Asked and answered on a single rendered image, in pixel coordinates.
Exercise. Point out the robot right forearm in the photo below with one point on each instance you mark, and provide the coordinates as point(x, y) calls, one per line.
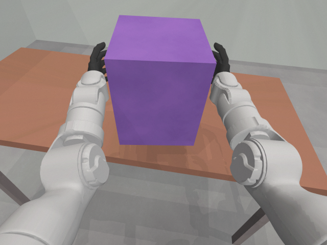
point(237, 111)

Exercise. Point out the table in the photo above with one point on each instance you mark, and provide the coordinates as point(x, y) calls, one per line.
point(36, 87)

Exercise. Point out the right robot hand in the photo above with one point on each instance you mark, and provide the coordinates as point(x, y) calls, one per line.
point(221, 59)

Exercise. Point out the carton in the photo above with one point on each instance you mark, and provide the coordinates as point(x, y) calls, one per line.
point(159, 71)

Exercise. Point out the right robot upper arm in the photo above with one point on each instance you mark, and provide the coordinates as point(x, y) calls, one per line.
point(270, 170)

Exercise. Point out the robot left forearm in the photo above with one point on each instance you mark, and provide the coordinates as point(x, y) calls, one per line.
point(85, 113)

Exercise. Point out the left robot hand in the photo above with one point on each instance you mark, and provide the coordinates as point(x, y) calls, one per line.
point(96, 62)

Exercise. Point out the left robot upper arm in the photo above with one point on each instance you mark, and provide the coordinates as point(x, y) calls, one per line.
point(71, 176)

